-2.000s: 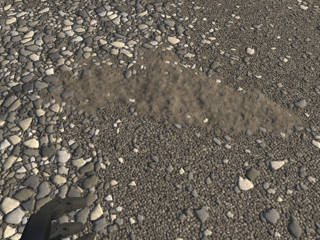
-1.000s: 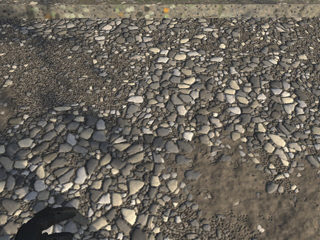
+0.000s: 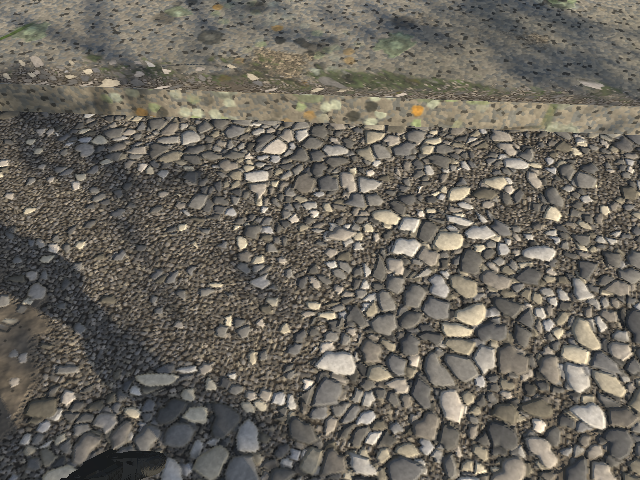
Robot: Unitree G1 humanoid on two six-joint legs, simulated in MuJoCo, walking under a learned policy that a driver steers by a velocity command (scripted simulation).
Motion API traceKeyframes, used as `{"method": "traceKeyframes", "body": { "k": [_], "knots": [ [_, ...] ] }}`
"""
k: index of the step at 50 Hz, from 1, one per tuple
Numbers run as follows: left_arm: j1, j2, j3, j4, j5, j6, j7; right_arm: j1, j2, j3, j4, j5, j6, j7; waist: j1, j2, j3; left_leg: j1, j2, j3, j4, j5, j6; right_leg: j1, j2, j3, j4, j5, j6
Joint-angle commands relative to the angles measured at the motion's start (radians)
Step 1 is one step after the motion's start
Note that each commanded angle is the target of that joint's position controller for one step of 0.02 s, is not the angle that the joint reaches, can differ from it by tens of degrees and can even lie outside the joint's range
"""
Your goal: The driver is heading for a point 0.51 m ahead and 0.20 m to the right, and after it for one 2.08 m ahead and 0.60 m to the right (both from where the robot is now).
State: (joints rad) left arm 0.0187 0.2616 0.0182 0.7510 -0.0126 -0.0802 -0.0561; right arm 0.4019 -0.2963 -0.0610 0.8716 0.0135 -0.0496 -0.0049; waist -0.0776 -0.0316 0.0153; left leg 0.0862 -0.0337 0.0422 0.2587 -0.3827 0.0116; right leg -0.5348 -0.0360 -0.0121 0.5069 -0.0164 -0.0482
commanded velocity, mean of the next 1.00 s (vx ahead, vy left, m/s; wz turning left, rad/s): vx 0.40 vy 0.00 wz -0.48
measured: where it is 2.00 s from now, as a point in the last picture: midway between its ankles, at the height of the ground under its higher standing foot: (363, 424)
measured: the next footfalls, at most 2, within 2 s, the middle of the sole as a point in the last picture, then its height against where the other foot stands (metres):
right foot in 0.02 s outside the picture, level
left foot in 0.52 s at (283, 477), level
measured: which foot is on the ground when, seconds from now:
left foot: down 0.00-0.02, up 0.04-0.50, down 0.52-0.96, up 0.98-1.00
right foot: up 0.00-0.00, down 0.02-0.52, up 0.54-0.94, down 0.96-1.00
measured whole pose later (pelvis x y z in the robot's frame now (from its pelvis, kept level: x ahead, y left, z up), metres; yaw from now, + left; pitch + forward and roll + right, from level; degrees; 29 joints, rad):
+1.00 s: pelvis +0.48 -0.09 -0.01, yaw -32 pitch +2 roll +2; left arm 0.09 0.31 0.07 0.58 0.01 0.00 -0.03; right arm 0.20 -0.31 -0.07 0.83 0.01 -0.04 -0.01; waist -0.05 -0.01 0.08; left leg -0.18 0.06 0.16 0.73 -0.50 -0.03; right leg -0.48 0.00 -0.01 0.56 -0.11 -0.06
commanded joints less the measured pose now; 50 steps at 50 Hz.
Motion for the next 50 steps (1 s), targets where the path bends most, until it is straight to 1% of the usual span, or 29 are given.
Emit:
{"method": "traceKeyframes", "body": {
  "k": [1, 2, 3, 4, 5, 6, 7, 8, 11, 13, 17, 20, 22, 24, 25, 26, 27, 28, 29, 30, 31, 33, 36, 41, 45, 47, 48, 49, 50],
  "knots": [
    [0.218, 0.196, 0.077, 0.011, 0.0, -0.007, 0.008, -0.034, -0.158, -0.034, -0.056, -0.012, 0.007, -0.02, 0.167, 0.092, -0.157, -0.069, 0.213, -0.002, 0.35, 0.888, 0.085, 0.36, 0.047, -0.023, -0.003, -0.02, -0.076],
    [0.349, 0.293, 0.103, 0.024, 0.009, -0.001, 0.017, 0.044, -0.089, -0.008, -0.096, -0.032, -0.006, -0.018, 0.163, -0.072, -0.304, -0.418, 0.124, 0.044, 0.709, 0.572, 0.019, 0.753, -0.172, 0.333, 0.024, -0.03, -0.203],
    [0.388, 0.288, 0.102, 0.041, -0.012, 0.003, 0.01, 0.089, -0.025, 0.015, -0.086, -0.039, -0.031, -0.006, 0.147, -0.221, -0.386, -0.709, -0.028, -0.051, 0.944, -0.167, -0.022, 0.941, -0.304, 0.747, -0.137, -0.238, -0.318],
    [0.367, 0.216, 0.08, 0.031, -0.017, 0.003, 0.013, -0.009, -0.116, -0.005, -0.103, -0.005, -0.056, 0.006, 0.181, -0.147, -0.307, -0.829, 0.023, -0.152, 1.036, -0.168, -0.004, 0.905, -0.286, 0.73, -0.195, -0.363, -0.281],
    [0.299, 0.197, 0.075, 0.015, -0.008, 0.002, 0.017, -0.099, -0.138, -0.01, -0.133, 0.017, -0.073, 0.011, 0.172, -0.093, -0.175, -0.87, 0.065, -0.137, 1.016, -0.074, 0.01, 0.768, -0.252, 0.605, -0.218, -0.314, -0.248],
    [0.248, 0.182, 0.072, 0.001, 0.0, 0.003, 0.021, -0.146, -0.134, -0.009, -0.143, 0.007, -0.083, 0.006, 0.149, -0.021, -0.104, -0.845, 0.1, -0.124, 0.959, 0.001, 0.013, 0.633, -0.217, 0.513, -0.236, -0.224, -0.233],
    [0.212, 0.158, 0.065, -0.011, 0.009, 0.003, 0.023, -0.154, -0.133, -0.016, -0.145, -0.012, -0.082, 0.001, 0.115, 0.002, -0.062, -0.786, 0.127, -0.125, 0.888, 0.051, 0.006, 0.518, -0.187, 0.449, -0.258, -0.123, -0.222],
    [0.194, 0.142, 0.059, -0.02, 0.018, 0.002, 0.025, -0.143, -0.125, -0.018, -0.148, -0.021, -0.075, -0.001, 0.086, -0.017, -0.06, -0.726, 0.138, -0.131, 0.85, 0.077, -0.003, 0.451, -0.164, 0.42, -0.28, -0.063, -0.223],
    [0.201, 0.16, 0.068, -0.023, 0.007, 0.0, 0.039, -0.15, -0.09, -0.014, -0.161, -0.028, -0.051, -0.006, 0.063, -0.036, -0.038, -0.689, 0.135, -0.113, 0.73, 0.118, -0.044, 0.345, -0.137, 0.347, -0.325, 0.004, -0.24],
    [0.232, 0.187, 0.078, -0.015, 0.002, 0.0, 0.052, -0.229, -0.076, -0.008, -0.186, -0.029, -0.046, -0.01, 0.083, -0.028, -0.008, -0.704, 0.124, -0.108, 0.597, 0.239, -0.064, 0.31, -0.115, 0.31, -0.338, 0.011, -0.224],
    [0.3, 0.198, 0.084, 0.002, -0.01, 0.012, 0.068, -0.379, -0.047, 0.004, -0.224, -0.02, -0.058, 0.004, 0.137, -0.039, 0.006, -0.601, 0.066, -0.1, 0.337, 0.467, -0.076, 0.266, -0.063, 0.265, -0.314, -0.042, -0.169],
    [0.353, 0.195, 0.085, 0.017, -0.017, 0.025, 0.073, -0.446, -0.066, 0.0, -0.247, -0.007, -0.068, 0.016, 0.157, -0.043, 0.006, -0.571, 0.044, -0.121, 0.256, 0.469, -0.07, 0.326, -0.087, 0.327, -0.258, -0.083, -0.159],
    [0.36, 0.193, 0.087, 0.017, -0.015, 0.033, 0.078, -0.446, -0.091, -0.008, -0.25, -0.004, -0.076, 0.022, 0.143, -0.056, 0.001, -0.546, 0.041, -0.138, 0.212, 0.406, -0.054, 0.386, -0.109, 0.387, -0.198, -0.091, -0.145],
    [0.343, 0.19, 0.089, 0.009, -0.01, 0.04, 0.079, -0.376, -0.114, -0.019, -0.233, -0.003, -0.085, 0.022, 0.097, -0.083, -0.019, -0.445, 0.04, -0.124, 0.176, 0.334, -0.021, 0.401, -0.109, 0.421, -0.123, -0.052, -0.125],
    [0.336, 0.162, 0.079, 0.001, -0.006, 0.041, 0.077, -0.283, -0.139, -0.034, -0.21, -0.009, -0.088, 0.015, 0.051, -0.076, -0.072, -0.296, 0.054, -0.119, 0.147, 0.327, 0.01, 0.373, -0.062, 0.399, -0.029, -0.016, -0.098],
    [0.329, 0.105, 0.058, -0.019, 0.006, 0.037, 0.071, -0.138, -0.189, -0.049, -0.195, -0.026, -0.091, 0.006, -0.016, 0.0, -0.204, -0.05, 0.197, -0.242, 0.179, 0.282, 0.073, 0.267, -0.003, 0.328, 0.217, -0.094, -0.064],
    [0.458, 0.031, 0.036, -0.047, -0.012, 0.024, 0.07, -0.037, -0.275, -0.072, -0.167, -0.034, -0.074, 0.004, 0.02, 0.286, -0.344, 0.296, 0.429, -0.645, 0.133, 0.132, 0.231, -0.074, 0.144, 0.176, 0.544, -0.487, 0.007],
    [0.466, 0.115, 0.046, -0.043, -0.028, 0.019, 0.071, -0.027, -0.208, -0.06, -0.157, -0.011, -0.065, 0.011, 0.014, 0.315, -0.322, 0.287, 0.477, -0.826, 0.066, -0.09, 0.255, -0.232, 0.07, 0.178, 0.709, -0.577, 0.02],
    [0.371, 0.188, 0.067, -0.046, -0.028, 0.023, 0.072, -0.078, -0.13, -0.04, -0.173, -0.01, -0.063, 0.009, -0.011, 0.194, -0.183, 0.166, 0.423, -0.682, 0.042, -0.109, 0.208, -0.268, 0.028, 0.185, 0.758, -0.487, 0.025],
    [0.309, 0.189, 0.071, -0.057, -0.019, 0.03, 0.074, -0.131, -0.106, -0.03, -0.177, -0.017, -0.058, 0.008, 0.001, 0.128, -0.102, 0.047, 0.376, -0.538, 0.028, 0.008, 0.175, -0.246, -0.005, 0.152, 0.751, -0.41, 0.034],
    [0.275, 0.176, 0.073, -0.07, -0.009, 0.032, 0.072, -0.169, -0.082, -0.022, -0.171, -0.021, -0.054, 0.009, 0.019, 0.117, -0.044, -0.048, 0.336, -0.442, 0.002, 0.117, 0.165, -0.225, -0.029, 0.146, 0.708, -0.358, 0.04],
    [0.275, 0.139, 0.077, -0.082, -0.013, 0.049, 0.066, -0.219, -0.064, -0.015, -0.164, -0.032, -0.056, 0.008, 0.062, 0.148, 0.009, -0.177, 0.29, -0.282, -0.026, 0.404, 0.152, -0.143, -0.053, 0.126, 0.653, -0.33, 0.054],
    [0.256, 0.09, 0.067, -0.12, -0.005, 0.069, 0.064, -0.239, -0.108, -0.032, -0.145, -0.023, -0.058, 0.005, 0.086, 0.14, 0.0, -0.217, 0.293, -0.133, -0.026, 0.766, 0.183, -0.121, -0.051, 0.08, 0.534, -0.294, 0.087],
    [0.169, 0.075, 0.06, -0.161, 0.001, 0.073, 0.031, -0.258, -0.147, -0.043, -0.127, -0.009, -0.025, -0.017, 0.063, 0.125, -0.045, -0.215, 0.26, 0.044, -0.014, 0.775, 0.155, 0.016, -0.031, 0.014, 0.241, -0.005, 0.07],
    [0.111, 0.114, 0.078, -0.208, 0.006, 0.081, 0.007, -0.236, -0.184, -0.054, -0.105, 0.019, -0.008, -0.017, 0.06, 0.121, -0.047, -0.145, 0.297, 0.057, 0.086, 0.763, 0.129, 0.066, -0.008, -0.002, 0.12, -0.074, 0.02],
    [0.183, 0.142, 0.096, -0.199, 0.013, 0.08, 0.009, -0.244, -0.192, -0.057, -0.101, 0.033, -0.001, -0.017, 0.112, 0.102, -0.08, -0.146, 0.276, 0.073, 0.244, 0.833, 0.1, 0.193, 0.044, -0.03, 0.008, -0.069, -0.024],
    [0.265, 0.187, 0.117, -0.176, 0.016, 0.077, 0.023, -0.207, -0.162, -0.047, -0.09, 0.024, 0.0, -0.014, 0.145, 0.043, -0.13, -0.195, 0.219, 0.104, 0.407, 0.762, 0.059, 0.346, 0.067, -0.026, -0.067, 0.083, -0.057],
    [0.335, 0.285, 0.135, -0.183, 0.027, 0.08, 0.049, -0.169, -0.111, -0.024, -0.112, -0.026, -0.004, -0.008, 0.152, -0.15, -0.229, -0.422, 0.146, 0.133, 0.708, 0.33, -0.009, 0.603, -0.16, 0.244, -0.026, 0.582, -0.146],
    [0.266, 0.313, 0.118, -0.221, 0.039, 0.076, 0.053, -0.073, -0.06, 0.007, -0.124, -0.042, -0.005, 0.008, 0.075, -0.264, -0.385, -0.662, 0.015, 0.011, 0.993, -0.376, -0.059, 0.785, -0.407, 0.592, -0.024, 0.733, -0.375]
  ]
}}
